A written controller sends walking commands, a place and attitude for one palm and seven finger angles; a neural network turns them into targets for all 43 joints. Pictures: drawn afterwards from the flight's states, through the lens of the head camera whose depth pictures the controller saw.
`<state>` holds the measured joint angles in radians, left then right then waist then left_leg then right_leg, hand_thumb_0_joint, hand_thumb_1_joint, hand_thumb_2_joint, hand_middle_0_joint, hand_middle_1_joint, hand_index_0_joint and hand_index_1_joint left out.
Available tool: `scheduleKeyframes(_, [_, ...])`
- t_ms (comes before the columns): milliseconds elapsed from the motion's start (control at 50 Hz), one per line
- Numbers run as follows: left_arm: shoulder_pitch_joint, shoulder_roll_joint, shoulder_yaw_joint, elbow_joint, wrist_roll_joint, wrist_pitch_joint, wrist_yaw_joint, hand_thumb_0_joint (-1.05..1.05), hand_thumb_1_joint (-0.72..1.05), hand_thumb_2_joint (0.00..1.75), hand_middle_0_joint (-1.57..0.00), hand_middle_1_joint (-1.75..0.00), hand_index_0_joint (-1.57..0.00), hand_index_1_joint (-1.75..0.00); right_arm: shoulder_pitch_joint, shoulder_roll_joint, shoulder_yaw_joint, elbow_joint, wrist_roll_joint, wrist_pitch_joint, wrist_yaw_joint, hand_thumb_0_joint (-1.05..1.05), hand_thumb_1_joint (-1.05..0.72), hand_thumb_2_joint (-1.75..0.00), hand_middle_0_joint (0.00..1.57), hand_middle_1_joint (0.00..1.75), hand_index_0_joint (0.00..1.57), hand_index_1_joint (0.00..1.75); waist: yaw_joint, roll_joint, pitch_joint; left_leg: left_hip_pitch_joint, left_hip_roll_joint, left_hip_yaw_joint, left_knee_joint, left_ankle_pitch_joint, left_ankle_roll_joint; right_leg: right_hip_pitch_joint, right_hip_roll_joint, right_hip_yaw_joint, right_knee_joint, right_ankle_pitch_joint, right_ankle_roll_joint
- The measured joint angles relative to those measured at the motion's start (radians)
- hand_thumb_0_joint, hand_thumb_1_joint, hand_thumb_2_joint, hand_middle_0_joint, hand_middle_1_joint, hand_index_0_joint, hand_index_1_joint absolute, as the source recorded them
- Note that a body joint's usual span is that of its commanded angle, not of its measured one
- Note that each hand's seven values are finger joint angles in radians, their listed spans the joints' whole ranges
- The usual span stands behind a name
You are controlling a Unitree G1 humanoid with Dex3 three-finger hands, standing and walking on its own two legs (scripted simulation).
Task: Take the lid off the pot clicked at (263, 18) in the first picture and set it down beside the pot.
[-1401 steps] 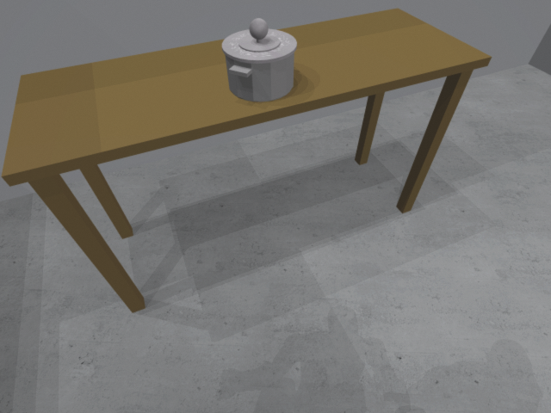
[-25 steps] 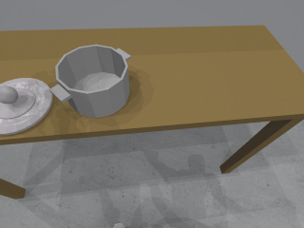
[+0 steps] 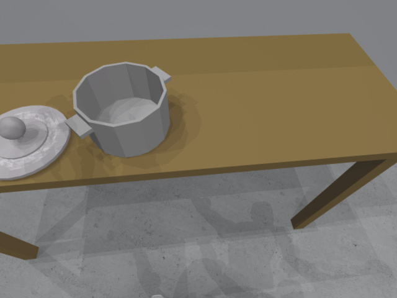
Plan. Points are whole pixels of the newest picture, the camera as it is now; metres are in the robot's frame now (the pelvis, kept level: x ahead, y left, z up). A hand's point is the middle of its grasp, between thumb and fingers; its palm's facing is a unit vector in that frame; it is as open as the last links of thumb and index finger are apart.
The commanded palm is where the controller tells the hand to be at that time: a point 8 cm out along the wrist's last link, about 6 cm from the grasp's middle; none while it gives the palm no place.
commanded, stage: draw the hand back to the body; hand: left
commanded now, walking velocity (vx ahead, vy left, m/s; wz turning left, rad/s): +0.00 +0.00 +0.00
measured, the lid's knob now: (11, 128) +0.46 +0.37 +0.06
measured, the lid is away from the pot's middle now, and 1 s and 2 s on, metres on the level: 0.23 0.23 0.23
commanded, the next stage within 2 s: none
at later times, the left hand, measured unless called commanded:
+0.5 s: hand out of the picture +0.42 +0.29 +0.25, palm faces +0.38 -0.83 -0.41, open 11.1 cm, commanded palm +0.35 +0.33 +0.27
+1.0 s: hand out of the picture +0.34 +0.26 +0.25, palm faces +0.54 -0.81 -0.22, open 9.1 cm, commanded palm +0.28 +0.29 +0.25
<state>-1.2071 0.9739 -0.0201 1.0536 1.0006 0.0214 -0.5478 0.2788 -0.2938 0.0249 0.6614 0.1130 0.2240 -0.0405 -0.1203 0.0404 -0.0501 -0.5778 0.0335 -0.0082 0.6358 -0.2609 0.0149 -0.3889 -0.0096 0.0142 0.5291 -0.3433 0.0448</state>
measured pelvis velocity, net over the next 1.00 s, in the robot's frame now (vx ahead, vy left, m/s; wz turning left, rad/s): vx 0.01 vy -0.04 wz -0.02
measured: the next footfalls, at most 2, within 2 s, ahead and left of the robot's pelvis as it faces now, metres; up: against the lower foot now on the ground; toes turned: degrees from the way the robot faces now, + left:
none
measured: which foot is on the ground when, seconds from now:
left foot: down 0.00-1.00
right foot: down 0.00-1.00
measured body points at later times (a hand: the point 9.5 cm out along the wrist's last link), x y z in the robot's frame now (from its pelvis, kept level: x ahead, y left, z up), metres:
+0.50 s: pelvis -0.01 -0.01 +0.01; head +0.03 -0.01 +0.46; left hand +0.39 +0.33 +0.27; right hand +0.14 -0.25 -0.09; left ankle +0.02 +0.11 -0.73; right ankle -0.06 -0.16 -0.73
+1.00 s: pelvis +0.01 -0.04 +0.02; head +0.01 -0.06 +0.47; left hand +0.31 +0.30 +0.27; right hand +0.17 -0.29 -0.09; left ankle +0.02 +0.11 -0.73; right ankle -0.06 -0.16 -0.73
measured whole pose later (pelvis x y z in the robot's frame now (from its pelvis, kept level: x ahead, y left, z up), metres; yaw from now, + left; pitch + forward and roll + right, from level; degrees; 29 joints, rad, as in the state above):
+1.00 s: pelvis +0.01 -0.04 +0.02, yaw -1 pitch -1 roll +0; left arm -0.27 0.47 0.45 0.15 -0.08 -0.05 0.10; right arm 0.19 -0.28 0.02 0.69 0.04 -0.04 -0.07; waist 0.02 0.05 0.01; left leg -0.18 0.06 0.01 0.40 -0.19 -0.04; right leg -0.03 0.01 0.03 0.36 -0.30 -0.01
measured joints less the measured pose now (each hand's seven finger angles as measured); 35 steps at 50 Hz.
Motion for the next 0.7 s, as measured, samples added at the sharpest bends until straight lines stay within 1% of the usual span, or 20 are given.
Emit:
scheduleKeyframes(120, [0.133, -0.008, 0.068, -0.137, -0.022, 0.003, 0.005, 0.00, -0.05, 0.73, -0.40, -0.79, -0.40, -0.79, -0.011, 0.000, -0.010, -0.031, -0.001, 0.028, 0.015, 0.01, -0.90, -0.90, 0.20, 0.30, 0.20, 0.30, 0.005, 0.008, 0.001, 0.014, -0.002, 0.003, -0.004, 0.001, 0.001, 0.010, -0.003, 0.002, 0.004, -0.003, -0.001])
scheduleKeyframes(180, [0.188, -0.020, 0.081, -0.193, -0.043, 0.014, 0.008, 0.00, -0.05, 0.73, -0.40, -0.79, -0.40, -0.79, -0.024, -0.001, -0.011, -0.045, 0.002, 0.036, 0.020, 0.01, -0.90, -0.90, 0.20, 0.30, 0.20, 0.30, 0.013, 0.013, 0.005, 0.023, -0.005, -0.001, -0.005, 0.003, 0.000, 0.019, -0.004, -0.002, 0.005, -0.004, -0.001])
scheduleKeyframes(240, [0.248, -0.038, 0.079, -0.273, -0.059, 0.031, 0.003, 0.00, -0.05, 0.73, -0.40, -0.79, -0.40, -0.79, -0.041, 0.000, -0.011, -0.058, 0.002, 0.040, 0.022, 0.01, -0.90, -0.90, 0.20, 0.30, 0.20, 0.30, 0.026, 0.016, 0.009, 0.033, -0.007, -0.005, -0.010, 0.008, 0.000, 0.030, -0.006, -0.007, 0.003, -0.003, -0.002])
scheduleKeyframes(320, [0.327, -0.062, 0.100, -0.366, -0.089, 0.035, 0.005, 0.00, -0.05, 0.73, -0.40, -0.79, -0.40, -0.79, -0.071, 0.001, -0.007, -0.070, 0.001, 0.034, 0.021, 0.01, -0.91, -0.90, 0.20, 0.30, 0.20, 0.30, 0.041, 0.021, 0.011, 0.051, -0.011, -0.013, -0.017, 0.015, -0.002, 0.050, -0.008, -0.015, 0.000, 0.000, -0.003])
scheduleKeyframes(340, [0.338, -0.084, 0.141, -0.364, -0.219, 0.033, 0.041, 0.00, -0.05, 0.73, -0.40, -0.79, -0.40, -0.79, -0.068, 0.003, -0.011, -0.084, -0.001, 0.019, 0.017, 0.01, -0.91, -0.90, 0.20, 0.30, 0.20, 0.30, 0.054, 0.022, 0.020, 0.063, -0.010, -0.012, -0.020, 0.016, -0.003, 0.062, -0.008, -0.014, -0.003, 0.001, -0.005])
scheduleKeyframes(360, [0.346, -0.114, 0.180, -0.360, -0.370, 0.020, 0.102, 0.00, -0.05, 0.73, -0.40, -0.79, -0.40, -0.79, -0.060, 0.004, -0.009, -0.098, -0.005, -0.006, 0.010, 0.01, -0.91, -0.90, 0.20, 0.30, 0.20, 0.30, 0.070, 0.022, 0.034, 0.083, -0.009, -0.011, -0.026, 0.017, -0.005, 0.080, -0.007, -0.013, -0.008, 0.003, -0.009])
scheduleKeyframes(380, [0.360, -0.148, 0.210, -0.363, -0.505, 0.005, 0.171, 0.00, -0.05, 0.73, -0.40, -0.79, -0.40, -0.79, -0.053, 0.006, -0.001, -0.107, -0.009, -0.031, 0.002, 0.01, -0.91, -0.90, 0.20, 0.30, 0.20, 0.30, 0.085, 0.019, 0.045, 0.103, -0.008, -0.008, -0.035, 0.019, -0.007, 0.098, -0.006, -0.010, -0.016, 0.005, -0.013])
scheduleKeyframes(400, [0.379, -0.183, 0.237, -0.373, -0.622, -0.010, 0.238, 0.00, -0.05, 0.73, -0.40, -0.79, -0.40, -0.79, -0.050, 0.009, 0.010, -0.109, -0.012, -0.053, -0.007, 0.01, -0.91, -0.90, 0.20, 0.30, 0.20, 0.30, 0.097, 0.013, 0.051, 0.124, -0.006, -0.005, -0.046, 0.021, -0.008, 0.116, -0.005, -0.007, -0.025, 0.009, -0.014])
scheduleKeyframes(420, [0.402, -0.216, 0.262, -0.392, -0.715, -0.022, 0.299, 0.00, -0.05, 0.73, -0.40, -0.79, -0.40, -0.79, -0.051, 0.014, 0.022, -0.107, -0.015, -0.072, -0.013, 0.01, -0.91, -0.90, 0.20, 0.30, 0.20, 0.30, 0.104, 0.004, 0.054, 0.143, -0.005, -0.001, -0.058, 0.024, -0.010, 0.133, -0.004, -0.003, -0.035, 0.012, -0.013])
scheduleKeyframes(440, [0.426, -0.247, 0.286, -0.416, -0.787, -0.031, 0.354, 0.00, -0.06, 0.73, -0.40, -0.79, -0.40, -0.79, -0.054, 0.020, 0.033, -0.103, -0.019, -0.089, -0.019, 0.01, -0.91, -0.90, 0.20, 0.30, 0.20, 0.30, 0.108, -0.004, 0.055, 0.162, -0.002, 0.001, -0.069, 0.027, -0.013, 0.149, -0.003, 0.000, -0.045, 0.016, -0.013])
scheduleKeyframes(460, [0.449, -0.276, 0.307, -0.443, -0.841, -0.036, 0.403, 0.00, -0.06, 0.73, -0.40, -0.79, -0.40, -0.79, -0.056, 0.027, 0.040, -0.098, -0.023, -0.106, -0.022, 0.01, -0.91, -0.90, 0.20, 0.30, 0.20, 0.30, 0.110, -0.011, 0.055, 0.178, 0.001, 0.003, -0.079, 0.029, -0.016, 0.165, 0.000, 0.002, -0.055, 0.019, -0.014])
scheduleKeyframes(500, [0.488, -0.326, 0.338, -0.491, -0.917, -0.045, 0.482, 0.00, -0.05, 0.73, -0.40, -0.79, -0.40, -0.79, -0.062, 0.038, 0.047, -0.087, -0.033, -0.139, -0.027, 0.01, -0.90, -0.90, 0.20, 0.30, 0.20, 0.30, 0.110, -0.021, 0.056, 0.210, 0.006, 0.006, -0.095, 0.031, -0.021, 0.197, 0.004, 0.004, -0.076, 0.026, -0.019])
scheduleKeyframes(520, [0.506, -0.345, 0.352, -0.511, -0.944, -0.048, 0.513, 0.00, -0.04, 0.73, -0.40, -0.78, -0.40, -0.78, -0.066, 0.041, 0.048, -0.080, -0.038, -0.154, -0.028, 0.01, -0.90, -0.90, 0.20, 0.30, 0.20, 0.30, 0.110, -0.025, 0.057, 0.225, 0.008, 0.008, -0.103, 0.032, -0.024, 0.211, 0.006, 0.006, -0.085, 0.028, -0.021])
scheduleKeyframes(560, [0.549, -0.374, 0.379, -0.550, -0.982, -0.053, 0.560, 0.00, -0.03, 0.74, -0.39, -0.77, -0.39, -0.77, -0.074, 0.046, 0.049, -0.068, -0.046, -0.177, -0.030, 0.01, -0.90, -0.90, 0.20, 0.30, 0.21, 0.30, 0.105, -0.029, 0.057, 0.253, 0.012, 0.013, -0.121, 0.034, -0.027, 0.235, 0.008, 0.011, -0.102, 0.033, -0.024])
scheduleKeyframes(620, [0.617, -0.401, 0.415, -0.604, -1.015, -0.059, 0.603, 0.00, 0.01, 0.74, -0.38, -0.75, -0.38, -0.75, -0.080, 0.043, 0.042, -0.053, -0.056, -0.206, -0.030, 0.01, -0.90, -0.90, 0.20, 0.30, 0.21, 0.30, 0.102, -0.024, 0.056, 0.288, 0.016, 0.021, -0.147, 0.039, -0.032, 0.265, 0.011, 0.019, -0.124, 0.040, -0.027])
scheduleKeyframes(700, [0.700, -0.422, 0.446, -0.670, -1.041, -0.062, 0.631, 0.00, 0.08, 0.76, -0.37, -0.72, -0.36, -0.71, -0.075, 0.031, 0.026, -0.027, -0.063, -0.229, -0.029, 0.01, -0.90, -0.90, 0.20, 0.30, 0.21, 0.30, 0.107, -0.015, 0.052, 0.325, 0.019, 0.029, -0.178, 0.047, -0.037, 0.293, 0.013, 0.026, -0.144, 0.044, -0.032])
